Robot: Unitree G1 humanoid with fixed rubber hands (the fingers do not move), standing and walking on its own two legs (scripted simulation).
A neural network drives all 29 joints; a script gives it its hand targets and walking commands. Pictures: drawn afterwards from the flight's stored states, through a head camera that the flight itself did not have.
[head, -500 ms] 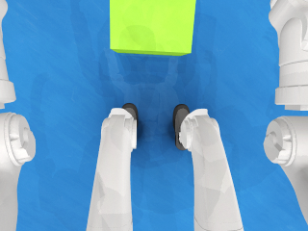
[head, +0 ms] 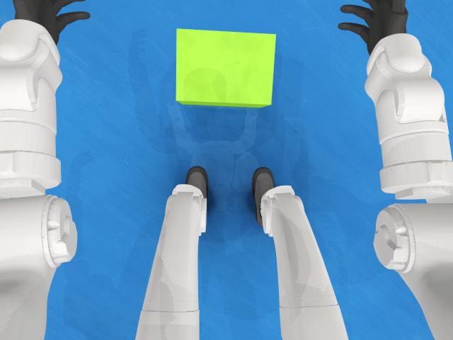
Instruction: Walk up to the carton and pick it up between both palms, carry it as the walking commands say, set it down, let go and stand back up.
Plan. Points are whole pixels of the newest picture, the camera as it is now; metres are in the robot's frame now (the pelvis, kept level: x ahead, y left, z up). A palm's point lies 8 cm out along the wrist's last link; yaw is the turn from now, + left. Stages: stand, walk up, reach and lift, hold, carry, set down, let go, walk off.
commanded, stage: let go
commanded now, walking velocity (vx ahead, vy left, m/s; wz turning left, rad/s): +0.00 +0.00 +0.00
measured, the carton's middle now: (224, 73) +0.53 +0.00 -0.58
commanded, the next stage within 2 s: stand in 1.20 s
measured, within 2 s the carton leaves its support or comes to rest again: neither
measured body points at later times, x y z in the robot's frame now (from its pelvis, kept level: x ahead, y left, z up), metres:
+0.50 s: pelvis +0.06 +0.00 +0.07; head +0.19 +0.00 +0.50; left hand +0.35 +0.23 -0.01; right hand +0.35 -0.22 -0.01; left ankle +0.11 +0.09 -0.63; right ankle +0.10 -0.14 -0.63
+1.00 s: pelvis +0.13 -0.03 +0.11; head +0.15 -0.03 +0.56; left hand +0.30 +0.20 +0.03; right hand +0.31 -0.25 +0.03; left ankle +0.11 +0.09 -0.63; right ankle +0.10 -0.14 -0.63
